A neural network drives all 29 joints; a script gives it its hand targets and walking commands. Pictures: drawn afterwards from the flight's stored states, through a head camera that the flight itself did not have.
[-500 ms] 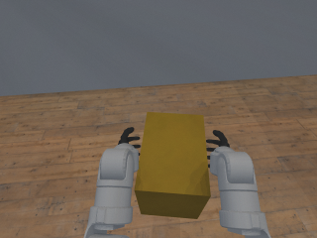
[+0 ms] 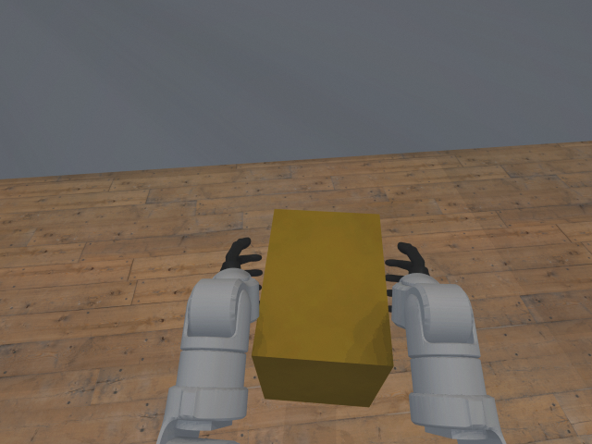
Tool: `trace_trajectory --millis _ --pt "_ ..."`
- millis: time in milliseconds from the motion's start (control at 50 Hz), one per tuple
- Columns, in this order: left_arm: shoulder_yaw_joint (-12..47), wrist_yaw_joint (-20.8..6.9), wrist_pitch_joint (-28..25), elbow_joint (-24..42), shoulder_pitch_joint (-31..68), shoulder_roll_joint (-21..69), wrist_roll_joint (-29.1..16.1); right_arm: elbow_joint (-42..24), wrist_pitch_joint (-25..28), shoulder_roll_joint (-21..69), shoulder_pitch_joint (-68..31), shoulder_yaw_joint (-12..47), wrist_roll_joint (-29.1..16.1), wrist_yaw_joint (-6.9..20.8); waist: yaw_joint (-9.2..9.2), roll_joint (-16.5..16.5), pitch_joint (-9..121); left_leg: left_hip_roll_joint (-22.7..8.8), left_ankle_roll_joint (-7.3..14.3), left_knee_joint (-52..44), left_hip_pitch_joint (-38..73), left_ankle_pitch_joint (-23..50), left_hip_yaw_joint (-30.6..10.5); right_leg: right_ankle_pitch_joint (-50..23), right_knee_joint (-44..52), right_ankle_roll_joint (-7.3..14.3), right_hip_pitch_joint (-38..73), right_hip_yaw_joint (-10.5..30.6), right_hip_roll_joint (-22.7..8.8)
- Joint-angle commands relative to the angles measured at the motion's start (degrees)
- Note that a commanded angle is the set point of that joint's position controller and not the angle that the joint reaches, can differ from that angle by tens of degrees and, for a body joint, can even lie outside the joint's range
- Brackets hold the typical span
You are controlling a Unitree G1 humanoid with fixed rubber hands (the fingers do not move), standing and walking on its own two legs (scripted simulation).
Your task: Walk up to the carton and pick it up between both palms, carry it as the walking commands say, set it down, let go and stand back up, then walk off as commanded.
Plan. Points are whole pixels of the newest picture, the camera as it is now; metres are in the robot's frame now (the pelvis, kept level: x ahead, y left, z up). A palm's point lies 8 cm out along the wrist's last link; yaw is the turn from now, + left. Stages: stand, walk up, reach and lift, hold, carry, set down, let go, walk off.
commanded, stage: carry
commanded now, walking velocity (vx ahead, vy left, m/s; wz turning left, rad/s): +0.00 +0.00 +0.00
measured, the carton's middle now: (321, 307) +0.34 +0.00 -0.01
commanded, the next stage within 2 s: hold in 0.84 s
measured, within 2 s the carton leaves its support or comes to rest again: neither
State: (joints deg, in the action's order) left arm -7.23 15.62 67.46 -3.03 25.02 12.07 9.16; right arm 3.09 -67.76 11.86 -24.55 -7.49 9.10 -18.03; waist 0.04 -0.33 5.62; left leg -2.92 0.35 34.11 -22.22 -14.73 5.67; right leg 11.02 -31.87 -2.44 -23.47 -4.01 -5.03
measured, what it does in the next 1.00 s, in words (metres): stands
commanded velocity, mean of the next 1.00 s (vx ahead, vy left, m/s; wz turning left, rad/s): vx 0.00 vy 0.00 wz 0.00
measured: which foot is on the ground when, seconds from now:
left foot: down 0.00-1.00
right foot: down 0.00-1.00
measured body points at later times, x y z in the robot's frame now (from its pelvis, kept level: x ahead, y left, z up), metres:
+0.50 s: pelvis +0.00 +0.00 +0.00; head -0.01 +0.00 +0.45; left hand +0.32 +0.12 +0.08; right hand +0.31 -0.13 +0.08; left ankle +0.03 +0.11 -0.73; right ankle +0.05 -0.15 -0.73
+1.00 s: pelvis +0.00 +0.00 +0.01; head -0.02 +0.00 +0.46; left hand +0.31 +0.13 +0.04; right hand +0.31 -0.13 +0.04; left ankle +0.03 +0.11 -0.73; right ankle +0.06 -0.15 -0.73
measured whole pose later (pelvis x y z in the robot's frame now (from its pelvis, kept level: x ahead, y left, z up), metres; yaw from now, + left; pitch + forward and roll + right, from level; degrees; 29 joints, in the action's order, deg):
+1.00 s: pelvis +0.00 +0.00 +0.01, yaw +2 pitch -5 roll +0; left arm -8.1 4.2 43.9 -18.5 20.0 10.2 16.1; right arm 16.6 -44.5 9.5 -18.1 -8.5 16.3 -3.4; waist -0.2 -0.2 -1.9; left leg -1.2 0.0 28.1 -10.9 -12.0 2.1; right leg 9.5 -26.2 -2.3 -11.6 0.2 -2.7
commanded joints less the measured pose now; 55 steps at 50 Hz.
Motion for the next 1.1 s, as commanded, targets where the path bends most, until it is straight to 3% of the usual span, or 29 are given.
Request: trace_trajectory --millis 0,820,840,860,880,920,960,1000,1040,1080 --pt "30.51 -22.40 -1.45 2.45 27.57 62.46 -24.37 -3.61 1.85 60.10 -29.62 30.71 -24.30 24.98 -0.07 0.55 17.80 -5.31 0.01 -6.52 5.23 5.41 -4.68 -5.18 3.36 1.49 8.43 2.89 -3.47" --pt "32.30 -21.44 -4.68 7.01 20.69 56.58 -22.20 -8.53 5.20 54.34 -22.53 32.54 -21.63 24.26 -0.10 0.32 16.48 -5.03 0.40 -7.00 4.90 3.55 -4.76 -3.57 3.60 1.89 7.36 3.18 -3.39" --pt "8.01 -22.41 -12.33 -33.72 10.52 47.78 -2.53 29.82 12.55 44.66 -12.69 6.08 -2.71 25.21 -1.40 2.82 0.40 7.23 -0.34 -12.64 12.39 5.03 -7.55 -1.06 9.26 1.41 12.30 5.67 11.29" --pt "15.35 -23.54 -21.73 -19.82 7.25 51.40 -1.90 18.91 21.39 48.97 -8.98 16.25 -3.07 26.39 1.19 1.05 -2.09 7.32 0.26 -11.74 11.19 4.08 -9.70 -1.87 8.30 3.15 14.74 7.83 10.30" --pt "18.00 -25.16 -26.76 -16.97 14.49 54.47 -3.02 16.23 26.25 53.77 -15.26 19.50 -3.31 28.09 1.68 0.47 4.21 7.22 -0.01 -10.36 12.40 9.62 -9.89 -5.28 7.46 3.49 16.20 7.64 10.24" --pt "26.34 -27.25 -30.90 -9.57 22.99 63.24 -8.78 7.02 30.36 61.85 -23.91 27.82 -9.22 30.44 0.19 1.49 22.49 7.08 -0.73 -8.12 23.74 24.33 -10.80 -17.22 5.92 3.02 20.66 6.74 10.29" --pt "30.46 -26.93 -31.02 -5.72 26.45 66.83 -12.05 2.10 31.05 61.10 -30.00 31.52 -12.16 31.05 0.09 2.71 26.21 6.54 -1.37 -7.88 28.15 29.63 -12.04 -17.65 6.50 3.18 21.79 6.80 11.07" --pt "28.85 -26.63 -29.78 -8.72 24.66 64.70 -10.64 5.65 30.12 58.15 -27.36 28.80 -10.29 30.55 -0.85 2.70 18.59 6.95 -1.64 -10.28 24.65 19.04 -11.79 -11.25 8.06 3.87 21.14 6.61 11.10" --pt "24.76 -27.15 -28.82 -14.75 23.32 61.62 -7.99 12.31 29.08 55.83 -24.77 24.56 -7.81 30.26 -1.41 2.19 8.30 7.15 -0.81 -13.32 19.01 4.23 -10.79 -1.53 9.38 4.20 19.95 6.47 10.95" --pt "20.74 -28.06 -28.53 -20.07 24.56 60.18 -5.92 17.88 28.65 55.13 -25.73 20.73 -6.00 30.46 -2.05 1.43 1.90 7.27 0.11 -14.88 17.06 -5.77 -10.14 6.20 10.48 4.30 17.35 6.68 10.34"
